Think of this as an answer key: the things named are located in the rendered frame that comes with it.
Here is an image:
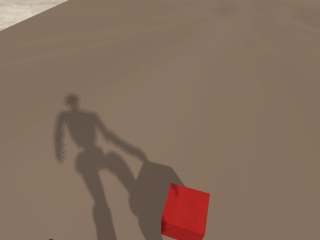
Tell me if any carton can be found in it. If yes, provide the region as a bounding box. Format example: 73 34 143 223
161 183 210 240

